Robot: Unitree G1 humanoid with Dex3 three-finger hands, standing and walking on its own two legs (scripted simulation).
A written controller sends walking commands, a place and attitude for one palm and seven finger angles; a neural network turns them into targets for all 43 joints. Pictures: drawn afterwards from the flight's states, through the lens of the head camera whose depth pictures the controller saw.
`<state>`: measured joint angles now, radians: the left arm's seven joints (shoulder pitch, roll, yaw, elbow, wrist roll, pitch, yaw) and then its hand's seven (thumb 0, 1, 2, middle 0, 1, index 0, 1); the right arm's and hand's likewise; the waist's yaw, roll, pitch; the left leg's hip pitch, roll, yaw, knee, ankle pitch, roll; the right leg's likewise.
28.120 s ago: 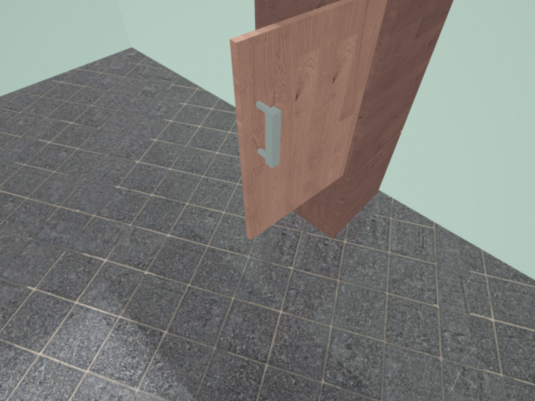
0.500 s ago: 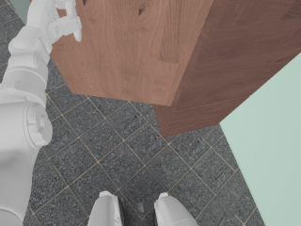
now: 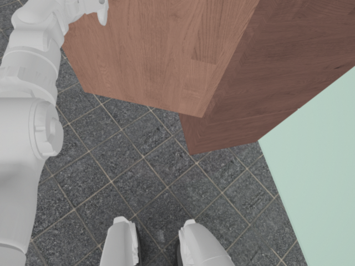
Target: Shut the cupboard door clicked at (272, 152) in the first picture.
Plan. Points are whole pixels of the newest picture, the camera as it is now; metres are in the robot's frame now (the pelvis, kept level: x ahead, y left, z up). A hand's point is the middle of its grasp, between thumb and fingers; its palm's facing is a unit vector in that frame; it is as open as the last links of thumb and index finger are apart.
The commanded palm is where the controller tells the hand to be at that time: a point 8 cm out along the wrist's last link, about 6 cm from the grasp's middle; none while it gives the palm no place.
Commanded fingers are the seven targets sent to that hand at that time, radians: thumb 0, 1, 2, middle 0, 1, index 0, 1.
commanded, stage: push the door shut along its arc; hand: left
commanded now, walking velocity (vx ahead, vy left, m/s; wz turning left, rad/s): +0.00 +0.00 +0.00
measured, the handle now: out of the picture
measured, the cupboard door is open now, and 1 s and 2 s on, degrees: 66 58 58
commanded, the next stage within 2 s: pull the fist back off the door in 0.24 s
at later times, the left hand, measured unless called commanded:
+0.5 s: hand out of the picture +0.61 +0.04 +0.17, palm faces -0.02 -0.99 +0.11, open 3.1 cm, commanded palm +0.62 +0.05 +0.15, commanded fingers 0.00 0.90 0.90 -1.30 -1.50 -1.30 -1.50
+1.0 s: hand out of the picture +0.58 +0.04 +0.16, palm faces +0.01 -1.00 -0.02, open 3.1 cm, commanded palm +0.54 +0.08 +0.15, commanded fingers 0.00 0.90 0.90 -1.30 -1.50 -1.30 -1.50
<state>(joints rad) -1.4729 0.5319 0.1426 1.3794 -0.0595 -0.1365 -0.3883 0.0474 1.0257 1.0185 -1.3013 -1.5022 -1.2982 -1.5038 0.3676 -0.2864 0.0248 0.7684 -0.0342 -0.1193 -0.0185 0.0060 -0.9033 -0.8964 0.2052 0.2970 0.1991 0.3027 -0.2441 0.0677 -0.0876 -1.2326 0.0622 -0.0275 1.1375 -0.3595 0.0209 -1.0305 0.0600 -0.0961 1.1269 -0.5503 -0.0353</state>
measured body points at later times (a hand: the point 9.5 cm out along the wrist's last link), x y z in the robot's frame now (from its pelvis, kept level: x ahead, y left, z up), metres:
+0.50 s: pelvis -0.01 +0.01 -0.01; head +0.16 +0.03 +0.41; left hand +0.61 +0.10 +0.16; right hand -0.08 -0.24 -0.10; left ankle +0.08 +0.11 -0.64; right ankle -0.01 -0.11 -0.64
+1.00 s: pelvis +0.03 -0.01 +0.03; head +0.15 -0.01 +0.47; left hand +0.58 +0.09 +0.17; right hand -0.04 -0.26 -0.08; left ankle +0.08 +0.11 -0.64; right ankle -0.01 -0.11 -0.64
